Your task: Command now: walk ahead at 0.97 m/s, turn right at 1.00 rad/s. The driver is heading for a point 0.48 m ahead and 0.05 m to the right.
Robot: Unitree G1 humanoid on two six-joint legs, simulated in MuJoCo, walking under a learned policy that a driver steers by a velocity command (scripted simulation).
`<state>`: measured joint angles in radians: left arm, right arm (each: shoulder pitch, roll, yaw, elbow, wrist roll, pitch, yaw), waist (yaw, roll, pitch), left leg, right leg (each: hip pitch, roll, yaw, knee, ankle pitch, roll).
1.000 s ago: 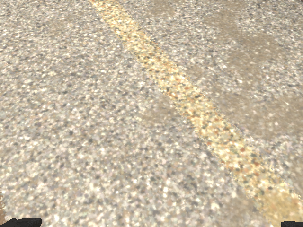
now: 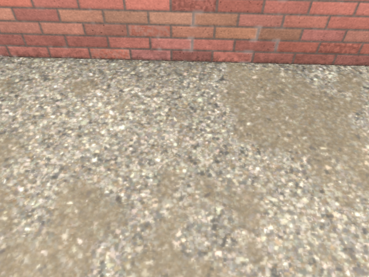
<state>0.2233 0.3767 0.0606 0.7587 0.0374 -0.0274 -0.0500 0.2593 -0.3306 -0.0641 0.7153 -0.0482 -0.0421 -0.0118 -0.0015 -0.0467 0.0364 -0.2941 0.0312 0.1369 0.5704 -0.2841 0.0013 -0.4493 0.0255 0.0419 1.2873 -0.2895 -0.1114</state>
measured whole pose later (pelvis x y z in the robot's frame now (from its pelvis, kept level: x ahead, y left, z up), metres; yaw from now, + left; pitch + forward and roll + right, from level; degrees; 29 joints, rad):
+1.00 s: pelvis +0.65 -0.11 +0.00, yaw -28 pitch +0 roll +1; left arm 0.17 0.25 0.05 0.82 0.00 0.05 0.05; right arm 0.15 -0.22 -0.01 0.76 -0.02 -0.02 0.01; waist -0.02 0.01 0.07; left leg -0.39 -0.06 0.04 0.46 -0.08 0.07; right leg -0.40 -0.03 0.10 0.79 -0.41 0.06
